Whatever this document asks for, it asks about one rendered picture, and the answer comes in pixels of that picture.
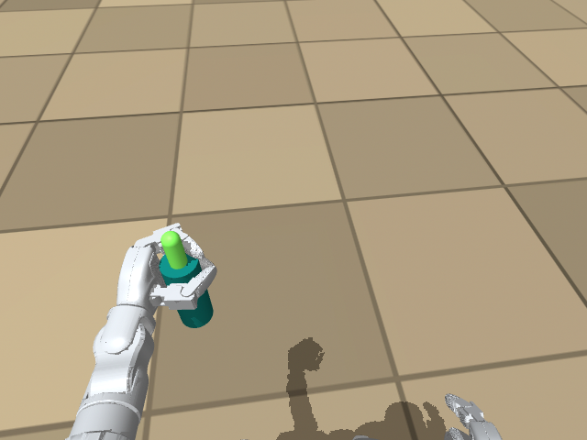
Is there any bottle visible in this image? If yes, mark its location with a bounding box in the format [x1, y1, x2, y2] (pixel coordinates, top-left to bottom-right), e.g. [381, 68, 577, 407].
[159, 231, 213, 328]

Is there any right robot hand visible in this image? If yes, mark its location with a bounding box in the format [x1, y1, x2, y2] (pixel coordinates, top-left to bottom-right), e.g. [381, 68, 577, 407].
[444, 393, 503, 440]

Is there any left robot arm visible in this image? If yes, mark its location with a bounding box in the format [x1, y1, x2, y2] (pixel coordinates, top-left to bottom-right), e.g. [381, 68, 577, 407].
[64, 304, 156, 440]

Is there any left robot hand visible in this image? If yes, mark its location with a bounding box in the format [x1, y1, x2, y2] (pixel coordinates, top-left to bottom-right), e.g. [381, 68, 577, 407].
[116, 223, 217, 316]

